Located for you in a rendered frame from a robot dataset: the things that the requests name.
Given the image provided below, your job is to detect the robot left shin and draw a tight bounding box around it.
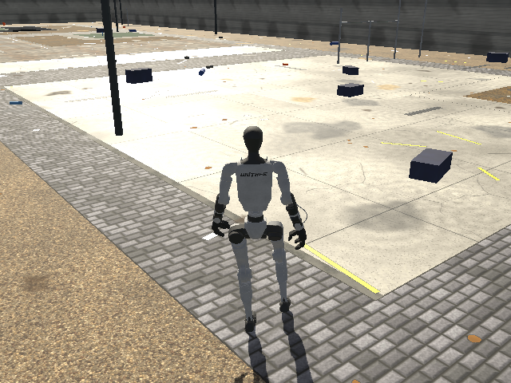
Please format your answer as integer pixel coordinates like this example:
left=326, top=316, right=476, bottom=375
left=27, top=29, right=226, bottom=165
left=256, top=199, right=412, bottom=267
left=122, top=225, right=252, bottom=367
left=237, top=269, right=253, bottom=321

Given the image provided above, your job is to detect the robot right thigh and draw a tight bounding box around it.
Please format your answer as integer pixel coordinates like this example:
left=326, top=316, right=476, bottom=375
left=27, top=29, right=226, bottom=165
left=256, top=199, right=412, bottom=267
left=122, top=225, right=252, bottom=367
left=267, top=221, right=284, bottom=263

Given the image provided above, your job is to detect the robot right forearm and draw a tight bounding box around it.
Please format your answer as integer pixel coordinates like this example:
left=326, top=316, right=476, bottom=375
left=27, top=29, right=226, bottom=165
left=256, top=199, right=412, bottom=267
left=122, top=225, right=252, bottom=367
left=286, top=193, right=304, bottom=231

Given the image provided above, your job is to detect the robot left hand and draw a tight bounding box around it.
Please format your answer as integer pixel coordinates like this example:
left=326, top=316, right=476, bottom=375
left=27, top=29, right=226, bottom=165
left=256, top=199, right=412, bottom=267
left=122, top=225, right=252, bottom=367
left=212, top=220, right=230, bottom=237

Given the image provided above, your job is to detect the robot right hand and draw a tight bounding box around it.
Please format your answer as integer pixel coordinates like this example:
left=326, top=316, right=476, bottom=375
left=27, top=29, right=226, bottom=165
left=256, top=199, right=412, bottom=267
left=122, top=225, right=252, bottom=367
left=288, top=228, right=307, bottom=250

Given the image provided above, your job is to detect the robot left forearm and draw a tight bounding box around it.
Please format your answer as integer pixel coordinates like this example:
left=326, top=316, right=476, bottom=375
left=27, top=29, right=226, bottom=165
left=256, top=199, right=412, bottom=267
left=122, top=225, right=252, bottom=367
left=212, top=193, right=226, bottom=223

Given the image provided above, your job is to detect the right robot upper arm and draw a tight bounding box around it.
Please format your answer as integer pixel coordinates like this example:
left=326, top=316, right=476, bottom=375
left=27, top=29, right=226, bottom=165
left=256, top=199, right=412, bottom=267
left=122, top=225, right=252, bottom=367
left=271, top=160, right=293, bottom=205

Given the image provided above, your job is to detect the left robot upper arm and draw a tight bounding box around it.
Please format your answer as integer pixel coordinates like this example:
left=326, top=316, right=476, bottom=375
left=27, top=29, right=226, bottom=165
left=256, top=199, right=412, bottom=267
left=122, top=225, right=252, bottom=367
left=218, top=161, right=237, bottom=205

